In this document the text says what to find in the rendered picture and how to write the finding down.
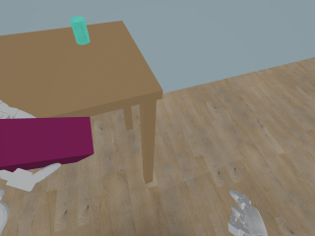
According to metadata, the robot right hand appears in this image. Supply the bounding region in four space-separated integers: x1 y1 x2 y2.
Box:
227 189 268 236

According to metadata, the robot left hand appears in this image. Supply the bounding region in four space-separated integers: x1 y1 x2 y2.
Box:
0 100 61 192

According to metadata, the sponge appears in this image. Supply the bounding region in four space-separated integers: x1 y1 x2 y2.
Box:
0 116 95 172

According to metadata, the robot left forearm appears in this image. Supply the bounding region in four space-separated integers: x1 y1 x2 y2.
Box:
0 188 10 236

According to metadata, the table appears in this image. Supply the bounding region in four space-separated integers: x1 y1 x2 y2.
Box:
0 21 163 184

